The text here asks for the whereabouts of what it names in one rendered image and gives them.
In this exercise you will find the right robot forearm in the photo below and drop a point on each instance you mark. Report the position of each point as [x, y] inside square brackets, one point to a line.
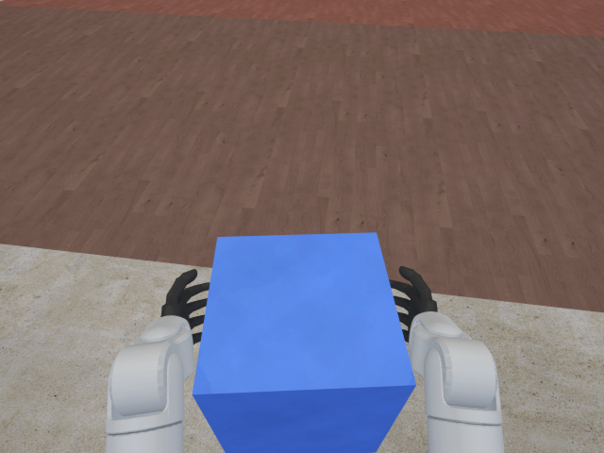
[461, 387]

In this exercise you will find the left robot forearm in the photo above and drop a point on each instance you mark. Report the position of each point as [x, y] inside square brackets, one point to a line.
[145, 406]

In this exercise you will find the carton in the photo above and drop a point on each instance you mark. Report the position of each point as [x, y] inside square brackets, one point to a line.
[302, 350]

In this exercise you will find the right robot hand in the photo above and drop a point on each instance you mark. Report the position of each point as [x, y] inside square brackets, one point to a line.
[419, 293]

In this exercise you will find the left robot hand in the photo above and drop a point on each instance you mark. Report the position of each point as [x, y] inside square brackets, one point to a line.
[177, 298]

